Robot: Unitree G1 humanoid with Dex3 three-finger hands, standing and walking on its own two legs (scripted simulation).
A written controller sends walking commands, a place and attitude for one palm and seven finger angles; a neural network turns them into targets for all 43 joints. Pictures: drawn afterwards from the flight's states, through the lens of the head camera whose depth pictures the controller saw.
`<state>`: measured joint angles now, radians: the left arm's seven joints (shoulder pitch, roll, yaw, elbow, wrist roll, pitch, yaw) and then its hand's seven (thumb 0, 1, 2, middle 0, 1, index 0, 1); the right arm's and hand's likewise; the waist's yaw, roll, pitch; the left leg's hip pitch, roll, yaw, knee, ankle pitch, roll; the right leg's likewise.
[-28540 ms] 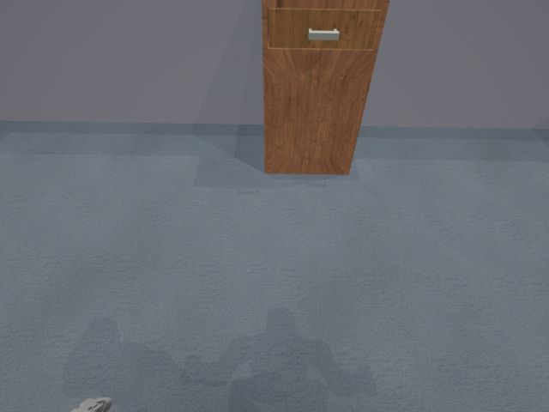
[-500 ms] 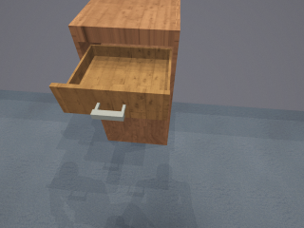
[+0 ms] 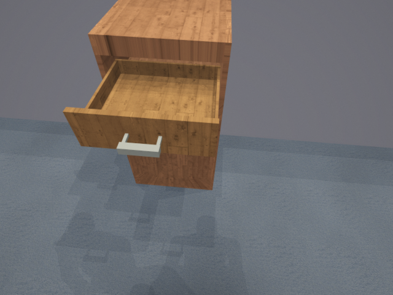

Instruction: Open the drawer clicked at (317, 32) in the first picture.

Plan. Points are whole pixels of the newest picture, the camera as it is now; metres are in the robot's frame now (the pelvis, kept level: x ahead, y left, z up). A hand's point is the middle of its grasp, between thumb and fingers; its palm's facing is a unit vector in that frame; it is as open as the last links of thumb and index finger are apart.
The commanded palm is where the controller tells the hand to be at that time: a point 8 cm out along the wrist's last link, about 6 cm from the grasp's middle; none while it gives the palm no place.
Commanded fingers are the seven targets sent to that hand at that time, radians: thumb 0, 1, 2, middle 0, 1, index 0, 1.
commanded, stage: look to check the result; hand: left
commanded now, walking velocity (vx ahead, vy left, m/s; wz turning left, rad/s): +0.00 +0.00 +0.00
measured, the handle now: (141, 143) +0.49 +0.19 -0.02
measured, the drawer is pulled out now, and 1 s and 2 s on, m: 0.30 0.30 0.30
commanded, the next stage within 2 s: stand and wait in 0.48 s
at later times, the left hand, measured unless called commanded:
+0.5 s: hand out of the picture +0.01 +0.16 -0.18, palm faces +0.05 -0.98 -0.17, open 7.3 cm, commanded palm none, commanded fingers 0.00 0.90 0.90 -0.20 -0.30 -0.20 -0.30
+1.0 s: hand out of the picture +0.02 +0.16 -0.17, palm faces +0.05 -0.98 -0.18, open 7.3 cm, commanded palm none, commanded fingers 0.00 0.90 0.90 -0.20 -0.30 -0.20 -0.30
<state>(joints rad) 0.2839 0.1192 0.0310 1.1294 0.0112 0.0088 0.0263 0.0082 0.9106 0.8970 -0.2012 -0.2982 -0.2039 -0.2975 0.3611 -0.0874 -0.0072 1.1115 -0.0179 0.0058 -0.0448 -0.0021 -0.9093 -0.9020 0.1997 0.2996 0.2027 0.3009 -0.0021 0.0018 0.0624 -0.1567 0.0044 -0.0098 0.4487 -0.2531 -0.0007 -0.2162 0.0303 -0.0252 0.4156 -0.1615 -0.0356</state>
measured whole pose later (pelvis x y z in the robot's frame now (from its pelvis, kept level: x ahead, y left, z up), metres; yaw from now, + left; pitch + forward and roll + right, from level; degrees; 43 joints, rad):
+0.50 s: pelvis +0.01 +0.00 +0.00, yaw +0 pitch -2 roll +0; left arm 0.27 0.12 0.03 1.14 0.01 0.00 0.03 0.01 0.91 0.90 -0.20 -0.30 -0.20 -0.30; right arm 0.33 -0.09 -0.01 1.11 -0.01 0.00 -0.05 0.00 -0.91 -0.90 0.20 0.30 0.20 0.30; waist 0.00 0.01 0.08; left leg -0.13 0.01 -0.01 0.43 -0.26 0.00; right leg -0.20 0.03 -0.02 0.41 -0.17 -0.04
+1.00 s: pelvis +0.02 -0.01 +0.00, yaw +0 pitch -2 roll +0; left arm 0.26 0.12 0.03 1.14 0.01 0.00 0.03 0.01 0.91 0.90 -0.20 -0.30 -0.20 -0.30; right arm 0.31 -0.10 -0.01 1.13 -0.01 0.00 -0.05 0.00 -0.91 -0.90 0.20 0.30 0.20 0.30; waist 0.00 0.01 0.08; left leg -0.11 0.02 -0.01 0.41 -0.26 -0.01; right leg -0.18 0.04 -0.03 0.40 -0.19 -0.05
